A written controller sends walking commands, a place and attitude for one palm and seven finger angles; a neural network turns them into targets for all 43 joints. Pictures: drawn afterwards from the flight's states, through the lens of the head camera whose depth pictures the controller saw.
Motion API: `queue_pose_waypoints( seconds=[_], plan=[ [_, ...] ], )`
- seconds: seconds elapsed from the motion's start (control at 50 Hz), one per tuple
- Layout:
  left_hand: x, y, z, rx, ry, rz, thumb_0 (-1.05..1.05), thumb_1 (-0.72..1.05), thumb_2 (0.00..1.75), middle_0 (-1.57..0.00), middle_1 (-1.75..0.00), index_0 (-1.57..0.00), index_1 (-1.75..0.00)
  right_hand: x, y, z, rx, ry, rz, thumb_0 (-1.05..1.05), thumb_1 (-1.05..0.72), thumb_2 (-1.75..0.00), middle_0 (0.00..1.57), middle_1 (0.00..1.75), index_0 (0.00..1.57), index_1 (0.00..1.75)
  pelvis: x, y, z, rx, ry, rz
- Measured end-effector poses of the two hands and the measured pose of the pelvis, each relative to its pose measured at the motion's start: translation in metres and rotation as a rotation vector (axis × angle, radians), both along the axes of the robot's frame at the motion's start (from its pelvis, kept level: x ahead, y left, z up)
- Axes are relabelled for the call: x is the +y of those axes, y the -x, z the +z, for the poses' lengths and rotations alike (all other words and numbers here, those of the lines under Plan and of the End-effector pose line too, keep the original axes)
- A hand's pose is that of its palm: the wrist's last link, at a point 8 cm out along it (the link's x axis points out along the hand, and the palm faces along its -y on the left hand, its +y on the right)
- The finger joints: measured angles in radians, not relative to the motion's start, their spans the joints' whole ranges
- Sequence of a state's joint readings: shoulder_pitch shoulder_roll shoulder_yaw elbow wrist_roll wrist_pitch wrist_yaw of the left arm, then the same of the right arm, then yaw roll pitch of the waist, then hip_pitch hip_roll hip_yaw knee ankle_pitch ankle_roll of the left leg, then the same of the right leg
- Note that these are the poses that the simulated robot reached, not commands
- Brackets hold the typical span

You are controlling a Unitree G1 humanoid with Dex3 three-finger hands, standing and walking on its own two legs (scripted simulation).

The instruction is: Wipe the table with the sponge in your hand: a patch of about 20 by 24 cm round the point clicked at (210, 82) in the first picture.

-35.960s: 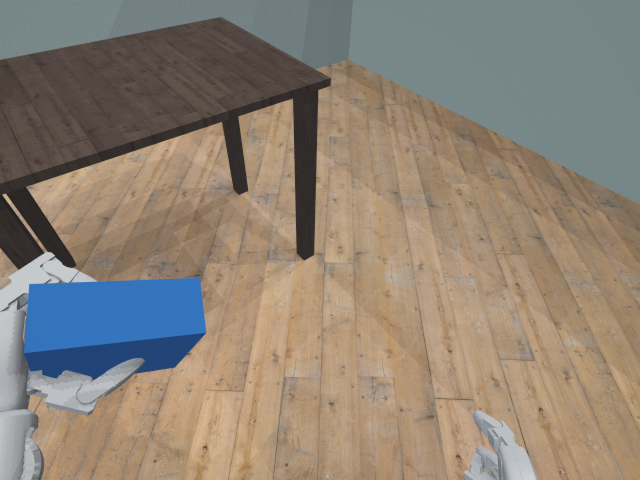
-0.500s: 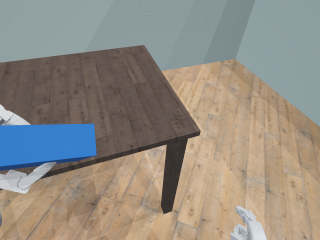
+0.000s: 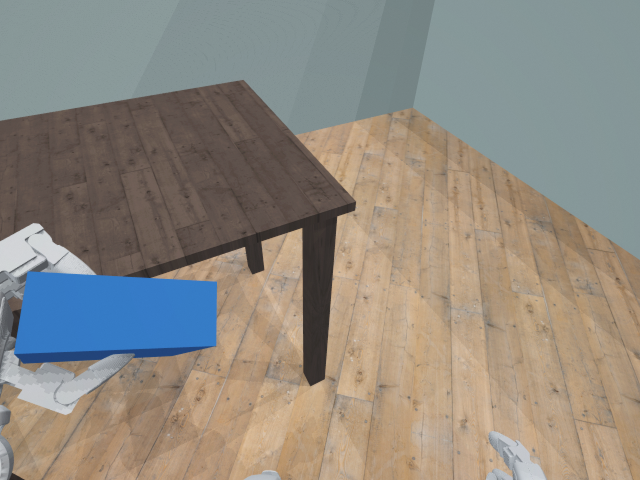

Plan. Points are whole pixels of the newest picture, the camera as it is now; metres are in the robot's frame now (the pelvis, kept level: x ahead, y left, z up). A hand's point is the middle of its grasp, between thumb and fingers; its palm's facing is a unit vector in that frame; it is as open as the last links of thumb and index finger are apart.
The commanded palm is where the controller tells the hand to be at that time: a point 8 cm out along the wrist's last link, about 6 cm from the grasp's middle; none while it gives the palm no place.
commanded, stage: stop stepping back and stand still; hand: left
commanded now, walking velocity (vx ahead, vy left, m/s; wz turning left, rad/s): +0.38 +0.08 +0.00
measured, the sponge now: (144, 323) +0.21 +0.18 +0.18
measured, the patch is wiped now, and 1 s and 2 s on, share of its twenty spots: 1.00 1.00 1.00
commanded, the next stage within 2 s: stand and wait in 0.64 s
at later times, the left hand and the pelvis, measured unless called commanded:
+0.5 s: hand out of the picture +0.09 +0.25 +0.22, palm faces +0.50 -0.79 -0.36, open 9.5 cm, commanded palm +0.05 +0.30 +0.23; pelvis -0.09 +0.01 +0.01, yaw +5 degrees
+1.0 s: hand out of the picture +0.14 +0.27 +0.22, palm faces +0.50 -0.77 -0.41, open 9.5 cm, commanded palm +0.08 +0.31 +0.23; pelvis -0.06 +0.02 +0.00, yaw +5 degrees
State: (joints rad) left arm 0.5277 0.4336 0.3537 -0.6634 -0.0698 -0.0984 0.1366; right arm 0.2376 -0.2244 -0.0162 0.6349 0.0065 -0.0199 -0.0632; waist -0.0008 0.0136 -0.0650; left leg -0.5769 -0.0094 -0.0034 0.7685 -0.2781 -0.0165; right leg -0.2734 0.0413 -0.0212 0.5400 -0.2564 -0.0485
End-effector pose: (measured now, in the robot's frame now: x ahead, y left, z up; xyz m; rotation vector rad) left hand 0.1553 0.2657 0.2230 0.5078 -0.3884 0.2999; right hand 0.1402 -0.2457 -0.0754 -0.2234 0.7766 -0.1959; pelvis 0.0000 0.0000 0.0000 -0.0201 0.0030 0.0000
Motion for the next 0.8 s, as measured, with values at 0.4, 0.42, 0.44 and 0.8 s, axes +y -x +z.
queue_pose_waypoints(
  seconds=[0.4,0.42,0.44,0.8],
  plan=[
    [0.016,0.096,-0.004,-0.042,0.016,0.090,-0.02,-0.48,1.06,-0.78,-1.40,-0.82,-1.41,0.029,0.091,-0.025,0.017,-0.072,0.091,0.01,-0.90,-0.90,0.20,0.30,0.20,0.30,0.004,0.086,-0.006,-0.033,-0.026,0.080],
    [0.017,0.101,-0.002,-0.046,0.025,0.096,-0.02,-0.48,1.06,-0.78,-1.40,-0.82,-1.41,0.030,0.093,-0.025,0.038,-0.071,0.099,0.02,-0.90,-0.90,0.20,0.30,0.20,0.30,0.004,0.088,-0.003,-0.033,-0.027,0.081],
    [0.018,0.105,0.001,-0.049,0.031,0.103,-0.02,-0.48,1.06,-0.78,-1.40,-0.82,-1.40,0.031,0.094,-0.023,0.052,-0.069,0.103,0.02,-0.90,-0.90,0.20,0.30,0.20,0.30,0.005,0.089,0.000,-0.031,-0.032,0.081],
    [0.022,0.081,-0.007,0.004,-0.002,0.125,-0.02,-0.48,1.06,-0.78,-1.40,-0.82,-1.41,0.046,0.053,-0.020,-0.054,-0.111,0.121,0.01,-0.90,-0.90,0.20,0.30,0.20,0.30,0.008,0.082,-0.009,-0.022,-0.029,0.093]
  ],
)
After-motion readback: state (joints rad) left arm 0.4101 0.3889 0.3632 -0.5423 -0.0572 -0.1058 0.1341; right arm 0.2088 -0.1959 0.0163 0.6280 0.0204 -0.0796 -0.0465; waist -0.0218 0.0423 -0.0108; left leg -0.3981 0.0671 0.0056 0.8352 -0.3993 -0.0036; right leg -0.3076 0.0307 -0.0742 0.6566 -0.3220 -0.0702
